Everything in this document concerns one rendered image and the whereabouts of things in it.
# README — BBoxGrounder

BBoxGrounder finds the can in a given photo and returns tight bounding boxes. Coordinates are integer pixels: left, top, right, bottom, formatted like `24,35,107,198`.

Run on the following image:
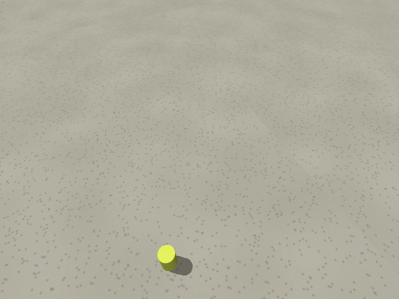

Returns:
157,245,178,271

